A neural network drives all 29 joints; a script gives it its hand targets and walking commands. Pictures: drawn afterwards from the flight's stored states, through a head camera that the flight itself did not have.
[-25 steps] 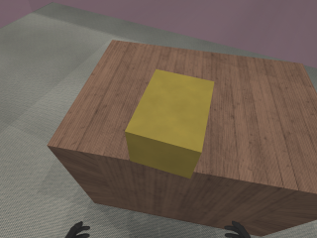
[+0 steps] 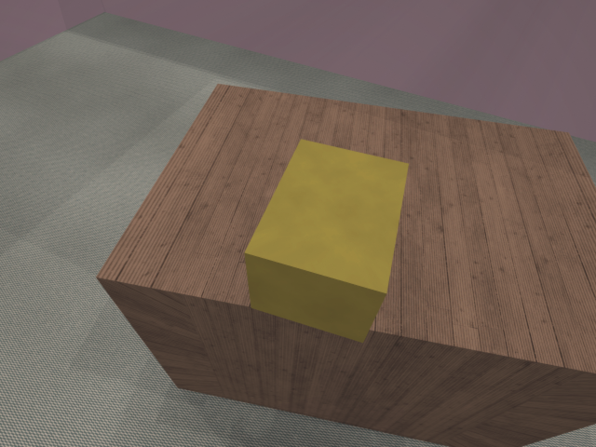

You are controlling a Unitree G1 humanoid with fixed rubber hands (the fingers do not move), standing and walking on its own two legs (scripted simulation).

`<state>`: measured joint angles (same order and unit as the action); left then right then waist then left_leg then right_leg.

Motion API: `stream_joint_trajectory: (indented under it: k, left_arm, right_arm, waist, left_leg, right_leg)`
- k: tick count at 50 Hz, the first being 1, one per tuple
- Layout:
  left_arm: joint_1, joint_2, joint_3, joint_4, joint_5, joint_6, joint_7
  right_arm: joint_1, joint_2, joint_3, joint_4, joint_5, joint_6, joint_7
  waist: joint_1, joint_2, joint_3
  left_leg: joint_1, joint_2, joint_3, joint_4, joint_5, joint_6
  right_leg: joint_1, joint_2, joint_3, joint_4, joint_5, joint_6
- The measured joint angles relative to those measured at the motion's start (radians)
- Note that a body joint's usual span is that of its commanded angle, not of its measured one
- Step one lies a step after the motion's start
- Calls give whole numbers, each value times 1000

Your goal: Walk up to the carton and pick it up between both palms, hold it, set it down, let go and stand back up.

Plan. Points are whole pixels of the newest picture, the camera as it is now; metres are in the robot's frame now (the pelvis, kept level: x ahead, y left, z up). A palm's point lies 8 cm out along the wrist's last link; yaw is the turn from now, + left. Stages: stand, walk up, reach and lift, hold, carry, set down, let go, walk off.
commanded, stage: stand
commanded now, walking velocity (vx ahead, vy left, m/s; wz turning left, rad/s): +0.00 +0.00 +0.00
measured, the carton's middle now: (330, 235) +0.44 -0.06 -0.01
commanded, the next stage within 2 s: walk up in 0.56 s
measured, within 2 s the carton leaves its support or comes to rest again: neither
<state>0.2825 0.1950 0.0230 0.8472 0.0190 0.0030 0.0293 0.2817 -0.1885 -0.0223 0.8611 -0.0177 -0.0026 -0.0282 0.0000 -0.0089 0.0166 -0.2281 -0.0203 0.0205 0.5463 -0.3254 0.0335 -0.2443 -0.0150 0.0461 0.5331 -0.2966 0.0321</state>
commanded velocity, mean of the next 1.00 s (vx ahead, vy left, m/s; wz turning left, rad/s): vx -0.06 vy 0.00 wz -0.02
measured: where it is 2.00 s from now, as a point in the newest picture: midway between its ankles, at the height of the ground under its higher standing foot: outside the picture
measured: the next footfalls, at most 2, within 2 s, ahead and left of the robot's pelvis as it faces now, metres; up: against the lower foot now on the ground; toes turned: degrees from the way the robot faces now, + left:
left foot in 1.52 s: -0.17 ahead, +0.14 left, +0.00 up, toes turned +0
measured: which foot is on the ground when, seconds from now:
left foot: down 0.00-1.00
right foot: down 0.00-1.00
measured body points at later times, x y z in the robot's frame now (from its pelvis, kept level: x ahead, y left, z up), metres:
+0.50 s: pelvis +0.01 +0.00 +0.01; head +0.04 +0.00 +0.46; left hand +0.03 +0.22 -0.15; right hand +0.02 -0.22 -0.15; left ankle -0.02 +0.10 -0.73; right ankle -0.01 -0.14 -0.73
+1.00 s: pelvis -0.02 -0.02 -0.01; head +0.03 -0.02 +0.44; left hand +0.01 +0.24 -0.16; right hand +0.01 -0.28 -0.16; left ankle -0.02 +0.10 -0.73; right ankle -0.03 -0.13 -0.70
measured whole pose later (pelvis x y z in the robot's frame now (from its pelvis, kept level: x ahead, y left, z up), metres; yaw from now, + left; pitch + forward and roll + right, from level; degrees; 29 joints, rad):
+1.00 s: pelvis -0.02 -0.02 -0.01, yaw -2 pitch -1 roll +0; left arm 0.22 0.20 0.07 1.03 0.03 0.05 0.06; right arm 0.19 -0.22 -0.07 1.04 -0.02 0.04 -0.08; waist 0.00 -0.01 0.11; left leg -0.28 0.02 0.04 0.65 -0.35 0.02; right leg -0.43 0.00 -0.01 0.95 -0.54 0.00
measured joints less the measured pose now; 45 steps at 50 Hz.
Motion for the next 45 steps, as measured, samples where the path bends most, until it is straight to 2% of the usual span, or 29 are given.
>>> stream_joint_trajectory:
  k: [11,24,38,41,45]
  left_arm:
    - [8,-12,-5,90,-2,-3,5]
    - [-5,-61,-14,197,-4,-6,19]
    - [-6,-76,-13,270,-3,-4,23]
    - [-31,-65,1,256,-18,-2,32]
    - [-49,-31,22,215,-9,4,39]
  right_arm:
    - [13,20,-6,90,-1,1,2]
    - [21,52,-2,171,4,-4,-12]
    - [5,63,-2,240,7,-4,-21]
    - [-23,43,-14,224,14,-3,-27]
    - [-54,-2,-35,194,18,20,-35]
  waist:
    - [3,-2,20]
    - [-9,6,32]
    - [2,-8,40]
    - [-2,-6,75]
    - [-1,6,98]
  left_leg:
    - [27,-4,1,-46,20,6]
    - [74,-11,-5,-103,34,5]
    - [101,-1,-7,-105,20,-6]
    - [49,2,-12,-36,24,-6]
    - [-16,12,-8,44,19,13]
  right_leg:
    - [28,-5,1,-49,22,5]
    - [71,-13,-4,-92,26,5]
    - [95,-2,-7,-89,10,-5]
    - [42,1,-14,-14,19,-8]
    - [-66,10,-29,137,48,-29]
